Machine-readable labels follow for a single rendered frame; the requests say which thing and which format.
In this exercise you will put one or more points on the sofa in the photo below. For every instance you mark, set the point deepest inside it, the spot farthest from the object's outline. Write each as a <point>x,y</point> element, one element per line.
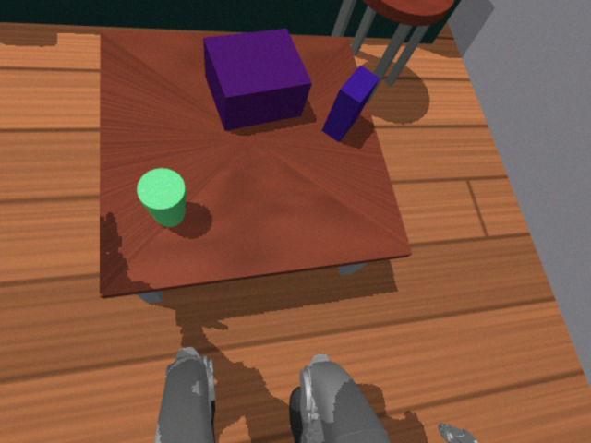
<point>299,17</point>

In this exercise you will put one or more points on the stool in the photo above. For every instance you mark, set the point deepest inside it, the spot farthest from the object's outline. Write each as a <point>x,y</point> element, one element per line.
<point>409,13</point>

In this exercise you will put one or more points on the right robot hand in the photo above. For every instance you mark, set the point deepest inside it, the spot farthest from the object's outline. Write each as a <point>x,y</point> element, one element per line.
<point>454,435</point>

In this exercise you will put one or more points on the coffee table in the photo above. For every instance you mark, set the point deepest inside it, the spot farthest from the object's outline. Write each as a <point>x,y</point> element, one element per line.
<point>262,200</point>

